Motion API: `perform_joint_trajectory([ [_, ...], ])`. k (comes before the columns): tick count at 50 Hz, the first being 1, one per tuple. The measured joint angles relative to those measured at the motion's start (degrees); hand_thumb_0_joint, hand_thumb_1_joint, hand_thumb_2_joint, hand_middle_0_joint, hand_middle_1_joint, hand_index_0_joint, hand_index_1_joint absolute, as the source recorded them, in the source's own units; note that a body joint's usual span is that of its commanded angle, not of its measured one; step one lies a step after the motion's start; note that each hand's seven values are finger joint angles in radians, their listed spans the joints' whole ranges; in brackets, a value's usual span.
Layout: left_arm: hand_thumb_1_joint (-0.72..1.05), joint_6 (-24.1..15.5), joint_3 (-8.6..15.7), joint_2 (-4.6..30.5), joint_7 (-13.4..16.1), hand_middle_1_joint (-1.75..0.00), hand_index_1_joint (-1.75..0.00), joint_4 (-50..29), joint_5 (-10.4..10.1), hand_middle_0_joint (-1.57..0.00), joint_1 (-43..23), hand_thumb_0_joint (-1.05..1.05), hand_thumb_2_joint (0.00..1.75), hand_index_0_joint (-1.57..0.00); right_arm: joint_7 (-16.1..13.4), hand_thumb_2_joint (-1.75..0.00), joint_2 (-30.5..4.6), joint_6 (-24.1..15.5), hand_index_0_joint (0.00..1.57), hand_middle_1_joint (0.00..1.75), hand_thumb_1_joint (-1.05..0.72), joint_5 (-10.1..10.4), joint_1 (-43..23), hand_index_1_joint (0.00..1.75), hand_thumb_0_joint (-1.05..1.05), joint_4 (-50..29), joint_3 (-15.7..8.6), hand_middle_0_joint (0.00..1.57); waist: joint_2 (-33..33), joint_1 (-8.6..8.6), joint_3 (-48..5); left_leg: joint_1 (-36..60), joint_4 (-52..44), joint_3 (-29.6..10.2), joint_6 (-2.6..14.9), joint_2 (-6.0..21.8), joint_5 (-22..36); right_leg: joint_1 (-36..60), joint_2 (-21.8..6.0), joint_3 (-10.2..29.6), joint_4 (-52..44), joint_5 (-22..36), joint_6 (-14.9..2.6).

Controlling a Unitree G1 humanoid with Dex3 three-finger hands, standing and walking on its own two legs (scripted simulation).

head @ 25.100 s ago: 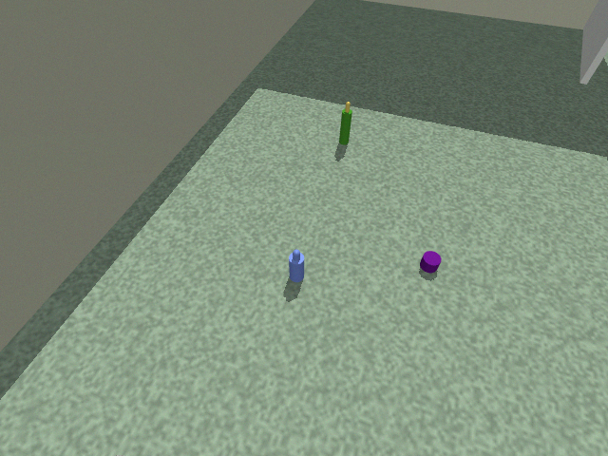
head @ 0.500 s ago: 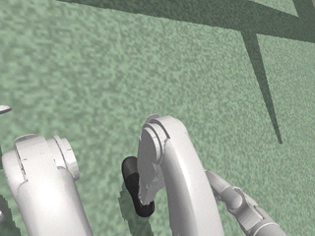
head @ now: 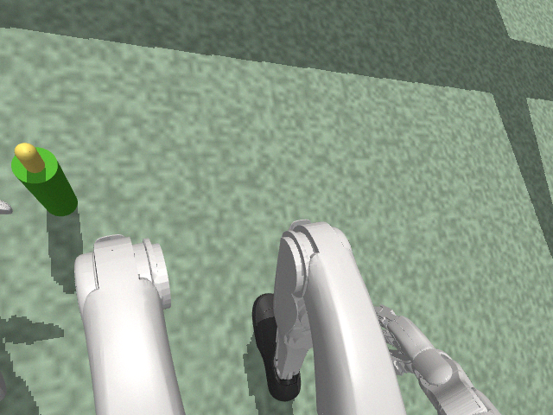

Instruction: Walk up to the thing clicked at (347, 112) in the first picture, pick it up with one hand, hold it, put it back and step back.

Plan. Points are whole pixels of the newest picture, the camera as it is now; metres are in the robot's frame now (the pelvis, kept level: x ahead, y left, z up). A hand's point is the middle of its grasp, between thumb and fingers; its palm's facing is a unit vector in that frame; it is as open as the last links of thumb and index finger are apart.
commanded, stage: rise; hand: left
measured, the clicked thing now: (46, 181) +0.42 +0.29 -0.19
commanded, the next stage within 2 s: home in 0.02 s
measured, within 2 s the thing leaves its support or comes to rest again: neither
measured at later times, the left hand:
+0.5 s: hand out of the picture +0.31 +0.38 +0.06, palm faces +0.33 -0.81 -0.49, open 17.4 cm
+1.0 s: hand out of the picture +0.24 +0.27 +0.26, palm faces +0.34 -0.87 -0.36, open 17.6 cm
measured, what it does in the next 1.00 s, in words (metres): rises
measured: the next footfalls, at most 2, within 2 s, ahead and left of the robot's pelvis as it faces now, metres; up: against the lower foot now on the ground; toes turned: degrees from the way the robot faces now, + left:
none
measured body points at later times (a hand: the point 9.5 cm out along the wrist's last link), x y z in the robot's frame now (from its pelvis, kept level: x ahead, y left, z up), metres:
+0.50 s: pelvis +0.01 -0.01 +0.13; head +0.20 +0.05 +0.53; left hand +0.29 +0.42 +0.09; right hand +0.19 -0.24 -0.01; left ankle +0.08 +0.13 -0.28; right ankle +0.12 -0.13 -0.28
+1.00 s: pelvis +0.07 +0.00 +0.35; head +0.14 +0.04 +0.80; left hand +0.22 +0.32 +0.29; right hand +0.28 -0.21 +0.27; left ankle +0.08 +0.13 -0.28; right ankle +0.12 -0.13 -0.28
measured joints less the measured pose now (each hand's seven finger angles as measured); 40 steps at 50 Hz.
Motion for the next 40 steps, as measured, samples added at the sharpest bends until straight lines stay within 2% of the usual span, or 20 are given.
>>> perform_joint_trajectory([
  [2, -0.50, 3.61, -0.45, 0.13, 0.84, -0.04, -0.04, -0.45, 3.64, -0.05, 0.44, -0.01, 0.04, -0.06, -0.34, -0.89, 0.90, 0.87, 0.21, 0.30, -0.90, 1.67, 0.45, 0.30, 0.00, -0.10, -1.96, 0.20, 0.55, 0.43, -0.97, 0.25, -1.25, 0.93, 0.04, 0.25, 0.29, -0.14, -0.14, 0.64, -0.69, 0.16, -0.28],
  [6, -0.50, 10.71, -0.09, -0.80, 2.82, -0.05, -0.05, -2.21, 8.04, -0.06, 1.26, -0.01, 0.04, -0.08, -0.89, -0.90, 2.36, 2.48, 0.21, 0.30, -0.90, 4.50, 1.75, 0.30, 0.00, -0.20, -4.87, 0.20, 1.67, 1.39, -3.49, 1.00, -4.75, 2.88, -0.03, 0.51, 0.90, -0.23, -0.70, 1.91, -2.81, 0.33, -0.90],
  [9, -0.50, 15.39, 0.96, -0.67, 4.54, -0.07, -0.06, -5.03, 10.57, -0.07, 1.89, -0.01, 0.04, -0.09, -1.47, -0.90, 3.03, 3.50, 0.21, 0.30, -0.92, 5.86, 2.82, 0.30, 0.00, 0.04, -6.39, 0.20, 2.63, 2.15, -5.16, 1.83, -7.59, 4.18, -0.11, 0.45, 1.31, 0.10, -1.26, 2.77, -4.65, 0.27, -0.95],
  [12, -0.50, 18.95, 2.13, 0.93, 6.53, -0.07, -0.06, -7.08, 11.86, -0.07, 2.44, -0.01, 0.05, -0.08, -2.05, -0.90, 3.52, 4.34, 0.21, 0.30, -0.92, 6.92, 3.83, 0.30, 0.00, 0.30, -7.99, 0.20, 3.56, 2.76, -6.60, 2.91, -10.25, 5.42, -0.24, 0.46, 1.54, 0.59, -1.69, 3.64, -6.36, 0.17, -1.06],
  [15, -0.50, 22.09, 2.05, 1.84, 8.66, -0.06, -0.06, -7.85, 12.10, -0.06, 3.20, -0.01, 0.06, -0.08, -2.58, -0.90, 3.70, 4.73, 0.21, 0.30, -0.91, 7.85, 5.05, 0.30, 0.00, 0.66, -10.03, 0.20, 4.61, 3.77, -8.23, 4.15, -12.95, 6.72, -0.31, 0.61, 1.64, 1.17, -1.98, 4.57, -8.18, 0.06, -1.34],
  [17, -0.51, 24.61, 1.25, 1.09, 9.87, -0.06, -0.06, -9.05, 11.95, -0.06, 4.71, -0.01, 0.06, -0.07, -2.82, -0.90, 3.63, 4.98, 0.21, 0.30, -0.91, 8.39, 5.74, 0.30, 0.00, 0.90, -11.41, 0.20, 5.47, 4.63, -9.25, 5.27, -14.90, 7.50, -0.27, 0.76, 1.65, 1.90, -2.08, 5.13, -9.70, 0.02, -1.34],
  [19, -0.52, 27.32, -0.36, -1.05, 10.95, -0.06, -0.06, -11.89, 11.63, -0.06, 7.00, -0.01, 0.06, -0.07, -2.98, -0.90, 3.46, 5.22, 0.21, 0.30, -0.91, 9.02, 6.41, 0.30, 0.00, 0.78, -12.60, 0.20, 6.29, 5.62, -10.11, 6.75, -17.18, 8.23, -0.19, 0.87, 1.72, 3.08, -2.21, 5.60, -11.61, 0.05, -1.29],
  [23, -0.52, 32.39, -4.84, -7.83, 12.65, -0.05, -0.06, -22.37, 11.00, -0.05, 14.35, -0.01, 0.06, -0.06, -3.49, -0.90, 3.63, 5.41, 0.21, 0.30, -0.90, 10.82, 6.80, 0.30, 0.01, -0.25, -14.23, 0.20, 7.24, 6.95, -11.18, 11.53, -23.03, 9.44, -0.15, 1.20, 1.94, 7.26, -2.35, 6.27, -16.97, 0.37, -1.40],
  [26, -0.53, 35.89, -7.99, -12.82, 14.14, -0.05, -0.06, -31.73, 10.45, -0.05, 21.65, -0.01, 0.06, -0.06, -4.63, -0.90, 4.43, 5.15, 0.21, 0.30, -0.90, 12.24, 6.57, 0.30, 0.01, -2.00, -15.00, 0.20, 7.31, 6.93, -11.33, 17.25, -28.67, 10.18, -0.29, 1.56, 2.11, 12.52, -2.32, 6.54, -22.38, 0.75, -1.65],
  [29, -0.52, 38.81, -10.86, -16.20, 15.94, -0.05, -0.06, -37.03, 10.17, -0.06, 26.68, -0.01, 0.07, -0.07, -6.32, -0.90, 5.28, 4.32, 0.21, 0.30, -0.90, 13.06, 6.48, 0.30, 0.01, -3.14, -15.13, 0.20, 6.66, 6.74, -11.47, 24.20, -35.14, 10.85, -0.54, 1.65, 2.60, 19.11, -2.51, 6.71, -28.47, 1.19, -2.04],
  [35, -0.54, 42.57, -13.91, -18.68, 19.81, -0.05, -0.06, -38.42, 9.59, -0.06, 32.20, -0.01, 0.06, -0.07, -9.60, -0.90, 6.12, 1.40, 0.21, 0.30, -0.90, 12.95, 7.07, 0.30, 0.01, -3.68, -15.10, 0.20, 5.90, 6.42, -13.52, 38.12, -47.27, 11.20, -1.04, 1.38, 3.85, 33.08, -3.06, 6.22, -40.39, 2.15, -2.75],
  [40, -0.56, 45.10, -16.55, -20.73, 21.77, -0.05, -0.05, -37.42, 8.96, -0.06, 35.38, -0.01, 0.04, -0.06, -11.10, -0.90, 5.72, -1.58, 0.21, 0.30, -0.90, 12.58, 8.30, 0.30, 0.01, -4.20, -15.30, 0.20, 6.52, 6.35, -14.22, 49.14, -56.01, 11.52, -0.98, 1.21, 5.11, 44.37, -3.33, 6.00, -49.48, 3.51, -2.69],
])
